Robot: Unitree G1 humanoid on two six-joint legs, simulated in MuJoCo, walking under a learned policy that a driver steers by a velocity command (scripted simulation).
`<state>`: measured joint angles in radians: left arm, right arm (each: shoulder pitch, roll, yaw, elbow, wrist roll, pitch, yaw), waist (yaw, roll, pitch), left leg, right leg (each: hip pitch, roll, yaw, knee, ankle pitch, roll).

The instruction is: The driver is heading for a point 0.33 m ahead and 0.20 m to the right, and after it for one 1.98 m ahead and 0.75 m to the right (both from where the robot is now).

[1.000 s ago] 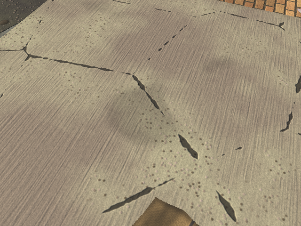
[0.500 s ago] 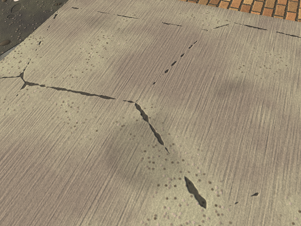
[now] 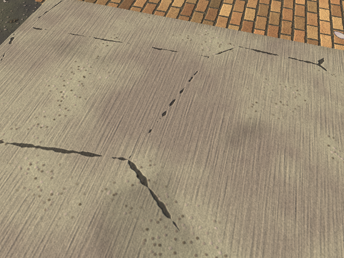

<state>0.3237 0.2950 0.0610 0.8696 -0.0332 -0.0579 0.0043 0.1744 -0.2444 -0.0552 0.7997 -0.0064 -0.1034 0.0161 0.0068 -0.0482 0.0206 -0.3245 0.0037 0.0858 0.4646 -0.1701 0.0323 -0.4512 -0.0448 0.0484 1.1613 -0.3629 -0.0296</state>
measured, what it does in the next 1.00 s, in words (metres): walks ahead, turning right: right foot, then left foot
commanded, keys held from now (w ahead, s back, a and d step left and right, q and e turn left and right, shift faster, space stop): w+e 0.34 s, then e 0.40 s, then no key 0.26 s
